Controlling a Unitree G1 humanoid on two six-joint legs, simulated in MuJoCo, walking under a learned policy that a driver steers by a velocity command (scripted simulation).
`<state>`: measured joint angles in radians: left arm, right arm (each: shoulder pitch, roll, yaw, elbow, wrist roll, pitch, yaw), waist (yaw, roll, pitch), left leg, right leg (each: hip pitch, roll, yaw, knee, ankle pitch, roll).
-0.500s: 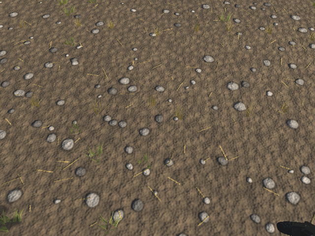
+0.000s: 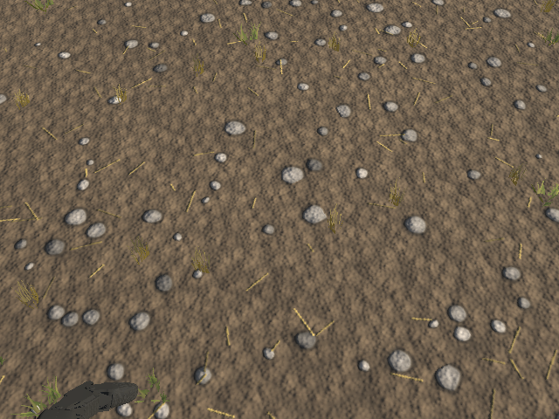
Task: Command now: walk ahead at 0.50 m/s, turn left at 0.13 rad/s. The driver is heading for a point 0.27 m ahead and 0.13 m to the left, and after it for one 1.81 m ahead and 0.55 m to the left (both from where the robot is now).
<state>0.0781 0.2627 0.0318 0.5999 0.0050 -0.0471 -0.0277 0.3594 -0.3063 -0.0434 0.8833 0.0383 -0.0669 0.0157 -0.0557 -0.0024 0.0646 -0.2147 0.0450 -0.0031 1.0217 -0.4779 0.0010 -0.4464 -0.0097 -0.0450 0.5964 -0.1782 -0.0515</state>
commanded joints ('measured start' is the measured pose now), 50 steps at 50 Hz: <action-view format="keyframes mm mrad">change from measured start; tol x32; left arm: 1 231 149 55 32 -4 -14 7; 42 -130 116 41 6 -15 -71 8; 50 280 181 79 116 -14 -77 1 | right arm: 1 -106 -129 -28 -120 5 -31 -2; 50 70 -118 -38 -203 7 12 -34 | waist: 1 130 -79 -156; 24 -47 212 -282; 50 130 -186 -232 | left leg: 1 -495 64 -76 198 67 16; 13 -441 73 -42 -257 559 -12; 22 -147 -93 129 -409 299 135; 25 620 290 -859 -687 129 450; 33 15 98 -299 -797 607 296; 45 74 97 -419 -616 393 178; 50 -566 -77 -204 276 -38 23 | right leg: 1 503 -296 353 -301 67 -177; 17 507 -277 -118 -445 312 -107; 22 540 -253 -187 -18 914 -39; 25 -245 75 72 796 -438 82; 26 -350 12 154 812 -367 58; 40 -47 -1 97 -27 266 131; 46 166 5 103 -158 135 40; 50 682 -368 805 -336 -445 -198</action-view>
